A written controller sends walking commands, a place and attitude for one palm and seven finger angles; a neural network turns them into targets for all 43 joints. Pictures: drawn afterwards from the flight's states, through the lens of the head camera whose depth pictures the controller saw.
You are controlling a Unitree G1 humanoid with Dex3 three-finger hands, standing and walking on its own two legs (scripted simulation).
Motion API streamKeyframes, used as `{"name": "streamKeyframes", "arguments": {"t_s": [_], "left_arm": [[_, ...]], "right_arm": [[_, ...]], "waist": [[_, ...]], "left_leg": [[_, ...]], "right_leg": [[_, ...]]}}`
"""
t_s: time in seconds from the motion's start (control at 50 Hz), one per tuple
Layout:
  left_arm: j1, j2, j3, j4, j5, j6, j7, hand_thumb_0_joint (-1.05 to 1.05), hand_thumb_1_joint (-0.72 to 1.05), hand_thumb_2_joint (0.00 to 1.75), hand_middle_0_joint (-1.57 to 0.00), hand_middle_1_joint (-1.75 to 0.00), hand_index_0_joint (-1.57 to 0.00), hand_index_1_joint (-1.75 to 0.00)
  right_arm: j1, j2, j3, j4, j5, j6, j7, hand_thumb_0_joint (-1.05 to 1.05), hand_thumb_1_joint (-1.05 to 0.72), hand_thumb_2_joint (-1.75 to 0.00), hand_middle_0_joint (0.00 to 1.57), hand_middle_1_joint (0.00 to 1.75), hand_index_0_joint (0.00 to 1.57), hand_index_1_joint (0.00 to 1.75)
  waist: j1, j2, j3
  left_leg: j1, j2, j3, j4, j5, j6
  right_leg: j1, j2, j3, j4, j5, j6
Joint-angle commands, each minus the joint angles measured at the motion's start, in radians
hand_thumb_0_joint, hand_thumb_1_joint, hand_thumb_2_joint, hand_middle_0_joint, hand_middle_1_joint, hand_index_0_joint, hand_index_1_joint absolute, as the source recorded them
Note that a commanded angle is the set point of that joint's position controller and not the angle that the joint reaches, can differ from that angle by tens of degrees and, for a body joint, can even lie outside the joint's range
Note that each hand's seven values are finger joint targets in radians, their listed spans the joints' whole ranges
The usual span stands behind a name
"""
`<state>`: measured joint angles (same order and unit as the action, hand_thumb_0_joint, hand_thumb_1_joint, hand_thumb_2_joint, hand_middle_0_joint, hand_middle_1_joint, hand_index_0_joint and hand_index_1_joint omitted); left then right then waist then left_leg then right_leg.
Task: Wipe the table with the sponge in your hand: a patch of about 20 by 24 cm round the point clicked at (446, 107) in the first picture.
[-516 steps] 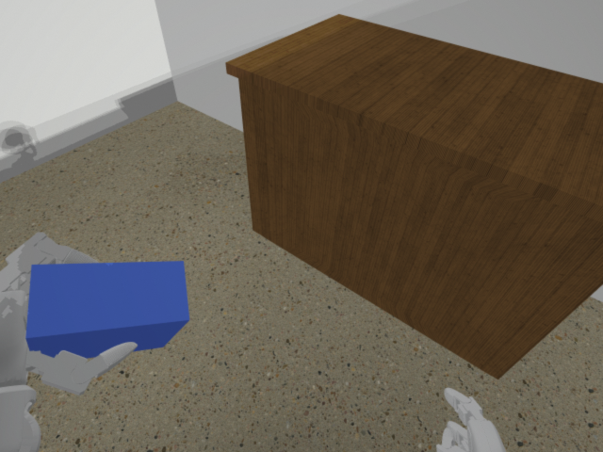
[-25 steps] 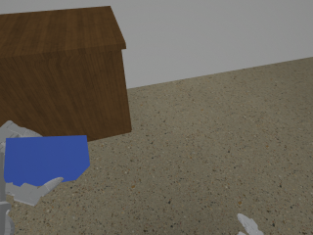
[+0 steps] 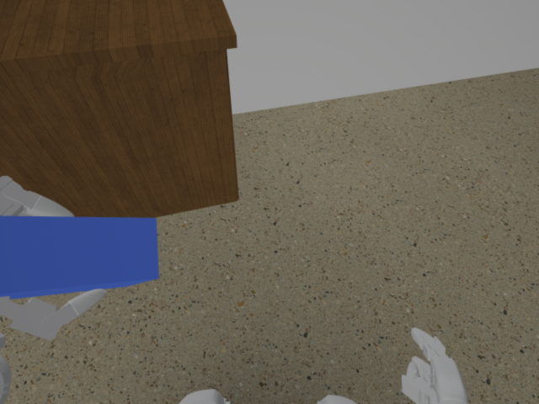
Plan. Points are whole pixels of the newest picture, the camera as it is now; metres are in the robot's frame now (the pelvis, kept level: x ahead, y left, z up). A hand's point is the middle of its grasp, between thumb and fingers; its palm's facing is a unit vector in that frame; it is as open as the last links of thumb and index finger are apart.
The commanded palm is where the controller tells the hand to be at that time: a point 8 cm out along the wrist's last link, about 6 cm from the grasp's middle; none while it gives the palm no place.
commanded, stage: take the last steps up to it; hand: left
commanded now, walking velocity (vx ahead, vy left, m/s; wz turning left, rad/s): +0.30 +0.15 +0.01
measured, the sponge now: (100, 258) +0.24 +0.21 +0.14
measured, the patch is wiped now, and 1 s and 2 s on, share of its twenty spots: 0.00 0.00 0.00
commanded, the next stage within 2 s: come to a stop and stand still in 1.88 s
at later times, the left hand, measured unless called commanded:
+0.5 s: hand (69, 173) +0.33 +0.27 +0.17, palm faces +0.34 -0.80 -0.50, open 10.6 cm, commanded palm +0.27 +0.32 +0.19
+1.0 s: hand (42, 98) +0.43 +0.33 +0.19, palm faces +0.37 -0.76 -0.53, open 10.6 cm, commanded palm +0.38 +0.39 +0.19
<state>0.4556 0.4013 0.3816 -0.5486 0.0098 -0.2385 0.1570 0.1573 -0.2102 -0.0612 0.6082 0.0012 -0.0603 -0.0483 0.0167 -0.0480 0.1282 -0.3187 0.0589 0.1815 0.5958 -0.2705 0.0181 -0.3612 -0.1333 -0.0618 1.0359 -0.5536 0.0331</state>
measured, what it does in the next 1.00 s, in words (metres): walks ahead: right foot, then left foot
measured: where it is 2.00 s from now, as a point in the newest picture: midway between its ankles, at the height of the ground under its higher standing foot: (205, 326)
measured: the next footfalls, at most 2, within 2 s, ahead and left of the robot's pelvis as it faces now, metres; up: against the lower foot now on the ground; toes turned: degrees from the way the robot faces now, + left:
right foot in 0.22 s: +0.13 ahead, -0.09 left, +0.00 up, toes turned -12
left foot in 0.62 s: +0.26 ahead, +0.21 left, +0.00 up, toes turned +10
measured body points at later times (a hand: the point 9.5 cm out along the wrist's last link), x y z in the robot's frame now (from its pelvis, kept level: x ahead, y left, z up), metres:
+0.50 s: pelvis +0.12 +0.03 +0.02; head +0.17 +0.02 +0.46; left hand +0.31 +0.31 +0.19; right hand +0.28 -0.22 -0.09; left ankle +0.17 +0.20 -0.67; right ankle +0.09 -0.08 -0.73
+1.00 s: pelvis +0.22 +0.10 +0.00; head +0.25 +0.08 +0.45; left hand +0.40 +0.37 +0.22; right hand +0.38 -0.09 -0.12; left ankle +0.22 +0.20 -0.72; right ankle +0.25 +0.02 -0.73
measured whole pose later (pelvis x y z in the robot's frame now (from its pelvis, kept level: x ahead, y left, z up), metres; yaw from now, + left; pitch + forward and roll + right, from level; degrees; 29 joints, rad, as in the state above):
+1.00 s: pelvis +0.22 +0.10 +0.00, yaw +0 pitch +0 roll +0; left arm 0.51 0.40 0.36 -0.55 0.00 -0.23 0.13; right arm 0.22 -0.15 0.02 0.65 0.00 -0.09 -0.04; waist 0.02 0.06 0.05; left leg -0.32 0.05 0.15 0.71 -0.38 0.03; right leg -0.33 -0.05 -0.19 0.63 -0.29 -0.03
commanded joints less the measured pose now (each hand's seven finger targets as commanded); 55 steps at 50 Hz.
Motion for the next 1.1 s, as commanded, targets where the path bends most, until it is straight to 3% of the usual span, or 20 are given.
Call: {"name": "streamKeyframes", "arguments": {"t_s": [0.0, 0.16, 0.18, 0.2, 0.22, 0.24, 0.3, 0.38, 0.48, 0.54, 0.58, 0.6, 0.62, 0.66, 0.76, 0.9, 0.92, 0.96, 0.98, 1.08], "left_arm": [[-0.015, 0.164, 0.132, -0.282, -0.029, -0.072, 0.021, 0.0, 0.1, 1.3, -1.2, -1.6, -1.2, -1.6], [0.067, 0.136, 0.128, -0.168, -0.045, -0.037, 0.013, 0.0, 0.1, 1.3, -1.2, -1.6, -1.2, -1.6], [0.046, 0.142, 0.129, -0.145, -0.041, -0.031, 0.011, 0.0, 0.1, 1.3, -1.2, -1.6, -1.2, -1.6], [0.031, 0.163, 0.138, -0.112, -0.028, -0.025, 0.009, 0.0, 0.1, 1.3, -1.2, -1.6, -1.2, -1.6], [0.012, 0.187, 0.161, -0.082, -0.032, -0.024, 0.008, 0.0, 0.1, 1.3, -1.2, -1.6, -1.2, -1.6], [-0.022, 0.197, 0.186, -0.062, -0.046, -0.029, 0.01, 0.0, 0.1, 1.3, -1.2, -1.6, -1.2, -1.6], [-0.007, 0.169, 0.159, -0.052, -0.045, -0.056, -0.008, 0.0, 0.1, 1.3, -1.2, -1.6, -1.2, -1.6], [-0.059, 0.153, 0.099, -0.168, -0.025, -0.09, -0.003, 0.0, 0.1, 1.3, -1.2, -1.6, -1.2, -1.6], [-0.02, 0.186, 0.136, -0.292, -0.026, -0.082, 0.027, 0.0, 0.1, 1.3, -1.2, -1.6, -1.2, -1.6], [-0.018, 0.192, 0.17, -0.286, -0.027, -0.078, 0.039, 0.0, 0.1, 1.3, -1.2, -1.6, -1.2, -1.6], [-0.021, 0.152, 0.143, -0.283, -0.031, -0.089, 0.036, 0.0, 0.1, 1.3, -1.2, -1.6, -1.2, -1.6], [-0.034, 0.151, 0.143, -0.291, -0.034, -0.098, 0.034, 0.0, 0.1, 1.3, -1.2, -1.6, -1.2, -1.6], [-0.04, 0.181, 0.149, -0.241, -0.021, -0.103, 0.038, 0.0, 0.1, 1.3, -1.2, -1.6, -1.2, -1.6], [-0.048, 0.199, 0.171, -0.133, -0.042, -0.09, 0.016, 0.0, 0.1, 1.3, -1.2, -1.6, -1.2, -1.6], [-0.01, 0.135, 0.106, -0.293, -0.047, -0.088, -0.001, 0.0, 0.1, 1.3, -1.2, -1.6, -1.2, -1.6], [0.007, 0.167, 0.143, -0.188, -0.04, -0.039, 0.016, 0.0, 0.1, 1.3, -1.2, -1.6, -1.2, -1.6], [-0.009, 0.165, 0.145, -0.152, -0.035, -0.035, 0.015, 0.0, 0.1, 1.3, -1.2, -1.6, -1.2, -1.6], [-0.038, 0.182, 0.153, -0.068, -0.036, -0.028, 0.013, 0.0, 0.1, 1.3, -1.2, -1.6, -1.2, -1.6], [-0.106, 0.185, 0.159, -0.065, -0.05, -0.033, 0.013, 0.0, 0.1, 1.3, -1.2, -1.6, -1.2, -1.6], [-0.102, 0.132, 0.085, -0.063, -0.028, -0.08, -0.009, 0.0, 0.1, 1.3, -1.2, -1.6, -1.2, -1.6]], "right_arm": [[-0.029, -0.1, -0.027, -0.125, 0.024, -0.074, 0.004, 0.0, -0.9, -0.9, 0.2, 0.3, 0.2, 0.3], [-0.019, -0.093, 0.003, -0.121, 0.016, -0.081, -0.005, 0.0, -0.9, -0.9, 0.2, 0.3, 0.2, 0.3], [-0.023, -0.089, 0.004, -0.117, 0.018, -0.071, -0.008, 0.0, -0.9, -0.9, 0.2, 0.3, 0.2, 0.3], [-0.019, -0.077, 0.002, -0.118, 0.016, -0.058, -0.008, 0.0, -0.9, -0.9, 0.2, 0.3, 0.2, 0.3], [-0.051, -0.069, 0.008, -0.142, 0.008, -0.052, -0.002, 0.0, -0.9, -0.9, 0.2, 0.3, 0.2, 0.3], [-0.07, -0.085, 0.009, -0.13, 0.002, -0.048, 0.002, 0.0, -0.9, -0.9, 0.2, 0.3, 0.2, 0.3], [-0.065, -0.081, 0.013, -0.094, 0.003, -0.027, 0.011, 0.0, -0.9, -0.9, 0.2, 0.3, 0.2, 0.3], [-0.078, -0.086, 0.017, -0.105, -0.004, -0.019, 0.021, 0.0, -0.9, -0.9, 0.2, 0.3, 0.2, 0.3], [-0.052, -0.068, 0.0, -0.156, -0.007, -0.05, 0.016, 0.0, -0.9, -0.9, 0.2, 0.3, 0.2, 0.3], [-0.015, -0.074, -0.016, -0.158, -0.007, -0.049, 0.004, 0.0, -0.9, -0.9, 0.2, 0.3, 0.2, 0.3], [0.012, -0.105, -0.037, -0.164, 0.006, -0.046, -0.007, 0.0, -0.9, -0.9, 0.2, 0.3, 0.2, 0.3], [0.006, -0.133, -0.049, -0.166, 0.008, -0.046, -0.006, 0.0, -0.9, -0.9, 0.2, 0.3, 0.2, 0.3], [0.009, -0.119, -0.039, -0.177, 0.007, -0.052, 0.002, 0.0, -0.9, -0.9, 0.2, 0.3, 0.2, 0.3], [-0.016, -0.115, -0.036, -0.149, 0.015, -0.058, -0.002, 0.0, -0.9, -0.9, 0.2, 0.3, 0.2, 0.3], [-0.03, -0.091, -0.007, -0.137, 0.019, -0.087, 0.012, 0.0, -0.9, -0.9, 0.2, 0.3, 0.2, 0.3], [-0.02, -0.088, 0.015, -0.119, 0.007, -0.093, -0.013, 0.0, -0.9, -0.9, 0.2, 0.3, 0.2, 0.3], [-0.017, -0.086, 0.013, -0.114, 0.006, -0.083, -0.015, 0.0, -0.9, -0.9, 0.2, 0.3, 0.2, 0.3], [-0.028, -0.066, 0.018, -0.131, 0.002, -0.067, -0.006, 0.0, -0.9, -0.9, 0.2, 0.3, 0.2, 0.3], [-0.055, -0.091, 0.011, -0.124, 0.001, -0.074, 0.0, 0.0, -0.9, -0.9, 0.2, 0.3, 0.2, 0.3], [-0.052, -0.08, 0.024, -0.096, 0.001, -0.042, 0.01, 0.0, -0.9, -0.9, 0.2, 0.3, 0.2, 0.3]], "waist": [[-0.021, 0.287, -0.229], [-0.005, 0.203, -0.268], [-0.003, 0.105, -0.276], [-0.005, -0.108, -0.293], [0.0, -0.305, -0.263], [0.002, -0.232, -0.221], [-0.01, -0.059, -0.161], [-0.02, -0.056, -0.183], [0.019, -0.129, -0.239], [-0.008, -0.067, -0.282], [-0.035, 0.227, -0.337], [-0.03, 0.451, -0.332], [-0.029, 0.37, -0.309], [-0.022, 0.278, -0.261], [-0.01, 0.303, -0.243], [-0.004, 0.179, -0.263], [-0.004, 0.097, -0.265], [-0.006, -0.268, -0.233], [-0.003, -0.222, -0.185], [-0.014, -0.053, -0.151]], "left_leg": [[0.307, 0.283, -0.318, -0.244, 0.282, 0.215], [0.12, 0.183, -0.12, -0.106, 0.235, 0.092], [0.044, 0.16, -0.107, 0.023, 0.191, 0.072], [-0.111, 0.071, -0.027, 0.255, 0.06, 0.035], [-0.368, -0.041, -0.05, 0.502, -0.271, -0.012], [-0.419, -0.005, -0.182, 0.654, -0.266, -0.031], [-0.443, 0.045, -0.216, 0.728, -0.101, -0.053], [-0.349, 0.066, -0.147, 0.479, -0.023, -0.05], [-0.099, 0.009, -0.01, 0.09, -0.015, -0.025], [0.079, -0.047, 0.055, -0.099, 0.113, -0.033], [0.319, 0.049, -0.083, -0.185, 0.164, 0.007], [0.424, 0.282, -0.41, -0.218, 0.37, 0.12], [0.364, 0.344, -0.518, -0.248, 0.398, 0.193], [0.248, 0.346, -0.479, -0.27, 0.173, 0.23], [0.161, 0.22, -0.236, -0.272, 0.223, 0.177], [0.075, 0.189, -0.179, -0.16, 0.105, 0.096], [-0.001, 0.155, -0.152, -0.06, 0.041, 0.073], [-0.344, -0.048, -0.059, 0.389, -0.262, -0.01], [-0.391, -0.007, -0.175, 0.535, -0.243, -0.03], [-0.308, 0.053, -0.176, 0.473, -0.072, -0.041]], "right_leg": [[-0.295, -0.003, 0.001, 0.12, 0.014, -0.003], [0.157, 0.093, -0.146, -0.497, 0.256, -0.011], [0.261, 0.051, -0.091, -0.589, 0.326, -0.029], [0.375, -0.111, 0.148, -0.651, 0.37, -0.095], [0.467, -0.327, 0.528, -0.723, 0.499, -0.204], [0.411, -0.403, 0.571, -0.76, 0.466, -0.232], [0.329, -0.294, 0.32, -0.729, 0.51, -0.189], [0.294, -0.229, 0.057, -0.694, 0.721, -0.153], [0.31, -0.208, 0.025, -0.638, 0.788, -0.155], [0.28, -0.149, -0.02, -0.517, 0.703, -0.11], [0.114, -0.05, -0.092, -0.175, 0.449, -0.05], [-0.142, 0.06, -0.094, 0.06, -0.064, -0.009], [-0.199, 0.092, -0.017, 0.214, -0.144, -0.028], [-0.259, 0.017, 0.024, 0.245, -0.049, -0.015], [-0.166, 0.019, -0.044, -0.022, 0.111, -0.001], [0.155, 0.075, -0.115, -0.501, 0.226, -0.011], [0.245, 0.034, -0.054, -0.59, 0.267, -0.035], [0.394, -0.321, 0.546, -0.761, 0.293, -0.209], [0.334, -0.385, 0.593, -0.805, 0.225, -0.241], [0.23, -0.24, 0.152, -0.734, 0.522, -0.172]]}}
